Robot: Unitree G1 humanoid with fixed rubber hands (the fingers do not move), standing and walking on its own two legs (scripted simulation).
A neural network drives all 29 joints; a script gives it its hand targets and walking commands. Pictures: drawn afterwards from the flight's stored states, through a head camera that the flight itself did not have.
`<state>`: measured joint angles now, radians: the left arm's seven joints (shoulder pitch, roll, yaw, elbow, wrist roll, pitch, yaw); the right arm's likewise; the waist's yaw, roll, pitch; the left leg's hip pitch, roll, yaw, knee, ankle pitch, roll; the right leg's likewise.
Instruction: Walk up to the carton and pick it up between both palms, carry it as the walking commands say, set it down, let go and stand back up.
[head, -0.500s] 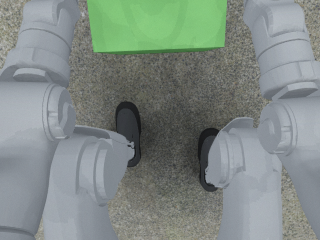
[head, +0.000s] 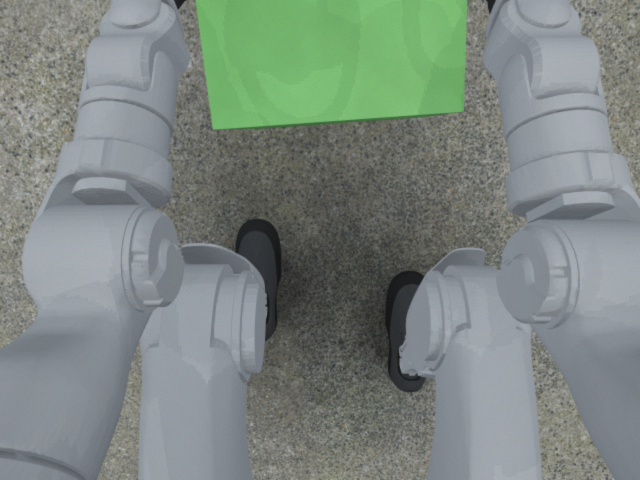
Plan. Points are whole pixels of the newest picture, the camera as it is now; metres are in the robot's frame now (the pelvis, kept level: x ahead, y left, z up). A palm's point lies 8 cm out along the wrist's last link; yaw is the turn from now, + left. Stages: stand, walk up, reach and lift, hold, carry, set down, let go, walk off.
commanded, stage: reach and lift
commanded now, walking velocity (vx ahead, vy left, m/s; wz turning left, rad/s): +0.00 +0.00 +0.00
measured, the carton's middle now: (332, 28) +0.54 +0.05 -0.21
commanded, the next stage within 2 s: none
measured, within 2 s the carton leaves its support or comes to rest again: neither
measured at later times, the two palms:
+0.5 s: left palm out of the picture +0.53 +0.20 -0.09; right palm out of the picture +0.56 -0.10 -0.08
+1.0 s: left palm out of the picture +0.51 +0.20 -0.01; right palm out of the picture +0.54 -0.10 +0.01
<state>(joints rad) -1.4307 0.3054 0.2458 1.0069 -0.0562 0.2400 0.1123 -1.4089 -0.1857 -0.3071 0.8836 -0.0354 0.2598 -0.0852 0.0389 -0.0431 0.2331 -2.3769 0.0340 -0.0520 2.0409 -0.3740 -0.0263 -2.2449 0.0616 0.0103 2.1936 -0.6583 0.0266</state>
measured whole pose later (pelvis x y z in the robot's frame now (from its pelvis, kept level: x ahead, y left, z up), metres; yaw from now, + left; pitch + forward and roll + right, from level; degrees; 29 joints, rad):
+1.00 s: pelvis +0.01 +0.01 +0.08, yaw -2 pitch +48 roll -2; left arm -1.14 0.05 0.48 0.66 0.22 0.40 0.15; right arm -1.18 -0.03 -0.43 0.71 -0.19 0.36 -0.05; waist 0.03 -0.04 -0.12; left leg -2.24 0.02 -0.05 1.76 -0.36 -0.02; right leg -2.13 0.07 0.03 1.88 -0.59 0.05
